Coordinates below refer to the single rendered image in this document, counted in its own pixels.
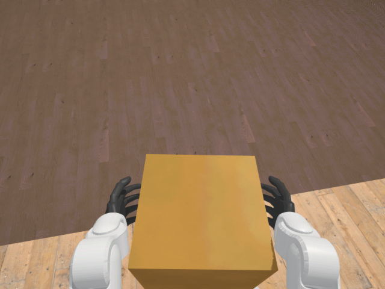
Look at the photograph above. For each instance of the robot right hand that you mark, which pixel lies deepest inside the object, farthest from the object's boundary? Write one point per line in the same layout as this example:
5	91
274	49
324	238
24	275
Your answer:
282	202

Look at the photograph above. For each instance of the robot left hand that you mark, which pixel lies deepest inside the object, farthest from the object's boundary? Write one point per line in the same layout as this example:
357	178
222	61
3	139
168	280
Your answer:
118	201

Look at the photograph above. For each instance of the carton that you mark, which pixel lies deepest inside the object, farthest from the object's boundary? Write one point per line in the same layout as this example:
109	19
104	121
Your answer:
201	223

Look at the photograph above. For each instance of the robot right forearm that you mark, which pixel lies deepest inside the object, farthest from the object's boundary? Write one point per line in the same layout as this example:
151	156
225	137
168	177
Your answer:
311	261

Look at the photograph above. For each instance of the robot left forearm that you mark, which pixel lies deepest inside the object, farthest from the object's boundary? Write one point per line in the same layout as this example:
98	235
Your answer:
97	260

